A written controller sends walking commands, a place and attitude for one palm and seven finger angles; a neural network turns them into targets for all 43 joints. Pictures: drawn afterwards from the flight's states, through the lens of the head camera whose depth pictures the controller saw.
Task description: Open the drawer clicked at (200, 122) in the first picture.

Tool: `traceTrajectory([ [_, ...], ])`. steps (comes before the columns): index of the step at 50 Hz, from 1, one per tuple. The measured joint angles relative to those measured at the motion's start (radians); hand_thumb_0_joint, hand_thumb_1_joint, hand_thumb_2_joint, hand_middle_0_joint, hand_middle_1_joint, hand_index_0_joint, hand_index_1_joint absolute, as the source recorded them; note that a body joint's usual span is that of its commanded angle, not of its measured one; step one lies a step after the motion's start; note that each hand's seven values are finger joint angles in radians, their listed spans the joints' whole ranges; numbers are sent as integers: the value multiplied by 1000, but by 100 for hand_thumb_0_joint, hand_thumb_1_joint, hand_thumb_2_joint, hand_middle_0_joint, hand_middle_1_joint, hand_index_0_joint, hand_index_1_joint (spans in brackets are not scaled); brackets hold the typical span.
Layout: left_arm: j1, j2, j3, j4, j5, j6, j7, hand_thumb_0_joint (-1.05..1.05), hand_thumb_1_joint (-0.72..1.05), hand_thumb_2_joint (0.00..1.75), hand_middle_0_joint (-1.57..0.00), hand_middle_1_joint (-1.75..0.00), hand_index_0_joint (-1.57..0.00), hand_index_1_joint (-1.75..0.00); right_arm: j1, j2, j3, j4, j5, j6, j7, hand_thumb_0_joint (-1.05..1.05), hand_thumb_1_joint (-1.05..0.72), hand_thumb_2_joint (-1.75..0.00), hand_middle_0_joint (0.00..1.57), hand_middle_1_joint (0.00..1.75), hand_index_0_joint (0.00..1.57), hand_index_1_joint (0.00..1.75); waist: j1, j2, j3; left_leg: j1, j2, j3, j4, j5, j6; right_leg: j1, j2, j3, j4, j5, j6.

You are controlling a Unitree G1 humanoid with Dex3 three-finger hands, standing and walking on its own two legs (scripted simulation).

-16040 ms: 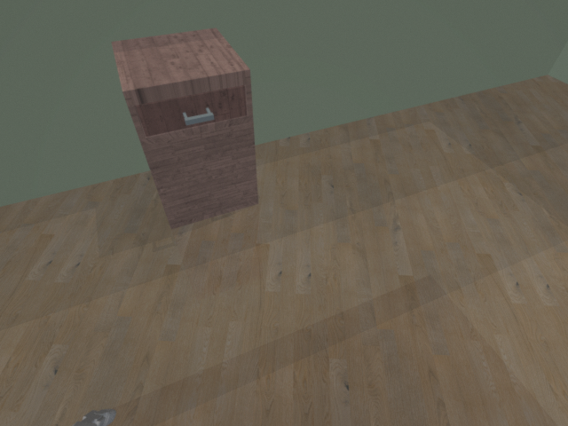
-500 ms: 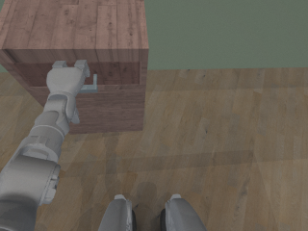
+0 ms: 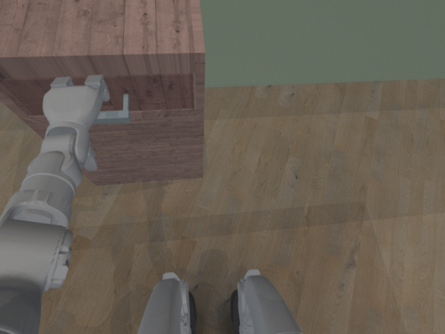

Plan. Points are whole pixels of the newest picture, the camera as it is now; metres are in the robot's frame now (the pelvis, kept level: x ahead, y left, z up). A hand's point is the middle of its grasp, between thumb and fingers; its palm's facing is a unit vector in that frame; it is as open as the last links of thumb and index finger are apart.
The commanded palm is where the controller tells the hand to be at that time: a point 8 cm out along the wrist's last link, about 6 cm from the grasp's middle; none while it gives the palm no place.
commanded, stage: move the hooked fingers above the handle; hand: left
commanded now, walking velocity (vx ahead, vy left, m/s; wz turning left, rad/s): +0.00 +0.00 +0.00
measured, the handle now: (105, 109) +0.58 +0.22 -0.09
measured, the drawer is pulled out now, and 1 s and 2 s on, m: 0.00 0.00 0.00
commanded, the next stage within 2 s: lower the fingers behind the handle in 1.62 s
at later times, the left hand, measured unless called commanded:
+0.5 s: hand (89, 124) +0.51 +0.23 -0.04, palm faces -0.16 -0.02 -0.99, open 13.8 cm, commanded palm +0.52 +0.19 +0.01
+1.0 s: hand (89, 122) +0.51 +0.23 -0.03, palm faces -0.14 -0.02 -0.99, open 13.8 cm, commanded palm +0.52 +0.20 +0.01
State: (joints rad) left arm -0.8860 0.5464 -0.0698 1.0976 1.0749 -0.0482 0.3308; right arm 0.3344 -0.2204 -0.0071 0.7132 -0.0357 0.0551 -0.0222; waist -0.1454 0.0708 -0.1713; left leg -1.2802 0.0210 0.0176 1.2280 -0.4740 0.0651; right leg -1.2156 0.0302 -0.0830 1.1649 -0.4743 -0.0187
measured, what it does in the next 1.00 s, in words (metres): stands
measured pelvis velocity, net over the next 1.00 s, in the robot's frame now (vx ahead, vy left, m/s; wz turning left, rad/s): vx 0.00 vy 0.00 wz -0.01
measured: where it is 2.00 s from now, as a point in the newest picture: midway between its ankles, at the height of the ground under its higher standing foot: outside the picture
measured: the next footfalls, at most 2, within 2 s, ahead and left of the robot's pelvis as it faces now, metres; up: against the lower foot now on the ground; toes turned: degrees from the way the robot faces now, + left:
none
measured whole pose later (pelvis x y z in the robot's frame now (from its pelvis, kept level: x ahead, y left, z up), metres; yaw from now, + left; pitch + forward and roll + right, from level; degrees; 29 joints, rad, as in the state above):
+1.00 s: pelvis +0.00 +0.00 +0.00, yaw -1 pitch +31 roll -5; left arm -0.91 0.57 -0.03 1.13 1.10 -0.05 0.34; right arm 0.33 -0.23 0.00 0.69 -0.03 0.06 -0.02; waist -0.17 0.07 -0.17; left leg -1.31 0.03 0.02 1.25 -0.48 0.07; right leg -1.25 0.04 -0.08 1.18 -0.47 -0.02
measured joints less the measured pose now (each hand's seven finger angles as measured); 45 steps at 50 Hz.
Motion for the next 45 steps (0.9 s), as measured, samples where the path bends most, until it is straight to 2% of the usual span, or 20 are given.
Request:
traceTrajectory([
  [3,-34,-32,-39,1,15,-60,4,0,-49,30,-32,-121,-32,-120,5,-5,-7,23,-9,-9,-2,0,-91,-90,20,30,20,30,-9,-5,-22,3,-5,-17,8,-9,-3,13,-4,-16,0,-11,-3],
  [6,-71,-61,-12,44,42,-75,51,0,-49,30,-32,-121,-32,-120,-6,-19,-9,13,-17,-3,4,0,-91,-90,20,30,20,30,-38,-1,-40,-15,-3,-21,27,-20,-3,-2,-1,-21,12,-19,-5],
  [8,-84,-71,27,72,63,-52,106,0,-49,30,-34,-123,-32,-120,-14,-30,-7,-11,-22,7,8,0,-91,-90,20,30,20,30,-55,2,-44,-33,4,-15,42,-27,-1,-23,4,-14,26,-22,-4],
  [10,-77,-79,63,71,84,-32,169,0,-49,30,-36,-127,-32,-120,-18,-40,-3,-35,-25,22,14,0,-91,-90,20,30,20,30,-57,5,-40,-46,9,-6,54,-31,2,-41,8,-6,41,-23,-2],
  [12,-70,-77,76,63,105,-11,202,0,-49,30,-37,-128,-33,-123,-28,-46,3,-52,-24,38,21,0,-91,-90,20,30,20,30,-55,8,-32,-55,14,5,63,-32,5,-56,11,4,53,-21,0],
  [13,-71,-71,76,71,114,18,205,0,-49,30,-37,-127,-33,-123,-35,-47,6,-58,-21,45,24,0,-91,-90,20,30,20,30,-56,9,-25,-56,16,10,64,-31,6,-61,13,9,57,-19,2],
  [16,-76,-38,88,121,105,99,184,0,-49,30,-36,-126,-32,-123,-58,-41,20,-72,-8,56,27,0,-91,-90,20,30,20,30,-62,9,4,-53,19,22,56,-21,8,-65,15,21,56,-8,4],
  [19,-60,4,105,130,55,124,113,0,-48,30,-34,-124,-32,-122,-57,-28,30,-79,5,44,20,0,-91,-90,20,30,20,30,-57,7,23,-49,20,27,39,-7,9,-64,15,26,43,5,5],
  [21,-38,25,101,99,27,99,56,0,-48,30,-34,-123,-32,-122,-42,-19,28,-72,9,28,11,0,-91,-90,20,30,20,30,-47,5,22,-48,17,23,29,-1,7,-61,14,23,32,10,4],
  [25,-17,19,18,11,8,0,-12,0,-48,30,-33,-121,-32,-121,-5,-5,7,-21,1,-4,-1,0,-91,-90,20,30,20,30,-15,1,4,-33,5,3,20,-2,2,-35,4,3,19,2,1],
  [27,-31,0,-14,-4,17,-49,-12,0,-49,30,-33,-121,-32,-120,4,-5,1,5,-5,-11,-4,0,-91,-90,20,30,20,30,-10,-2,-9,-29,0,-8,25,-8,0,-24,0,-8,20,-7,0],
  [30,-62,-32,-14,16,39,-85,28,0,-49,30,-32,-121,-32,-120,3,-12,-4,17,-14,-11,-1,0,-91,-90,20,30,20,30,-27,-1,-30,-41,-3,-19,42,-19,-1,-29,-2,-18,29,-20,-2],
  [33,-87,-51,31,61,64,-62,108,0,-49,30,-35,-123,-32,-120,-5,-24,-3,-3,-21,0,5,0,-91,-90,20,30,20,30,-50,3,-39,-62,2,-17,62,-30,1,-50,3,-16,46,-26,-2],
  [37,-69,-60,78,59,100,-15,192,0,-49,30,-37,-126,-33,-123,-21,-38,5,-39,-23,32,22,0,-91,-90,20,30,20,30,-52,11,-30,-73,12,-1,75,-34,5,-71,10,0,63,-24,2],
  [39,-73,-52,80,86,108,46,193,0,-49,30,-36,-126,-33,-123,-37,-38,10,-51,-17,44,29,0,-91,-90,20,30,20,30,-55,13,-14,-69,15,8,72,-29,7,-72,13,9,62,-17,4],
  [41,-71,-36,93,111,96,90,173,0,-49,30,-35,-125,-33,-123,-49,-34,18,-61,-9,50,31,0,-91,-90,20,30,20,30,-57,13,3,-62,18,17,61,-22,9,-70,15,17,56,-8,6],
  [43,-58,-15,106,114,68,109,133,0,-49,30,-34,-124,-33,-122,-51,-28,24,-68,-1,46,28,0,-91,-90,20,30,20,30,-55,11,15,-53,19,23,48,-13,9,-65,16,23,45,1,7],
  [45,-41,5,105,98,40,99,84,0,-48,30,-34,-123,-32,-122,-43,-20,25,-67,5,36,20,0,-91,-90,20,30,20,30,-48,9,18,-45,19,23,33,-6,9,-57,16,24,33,8,6],
])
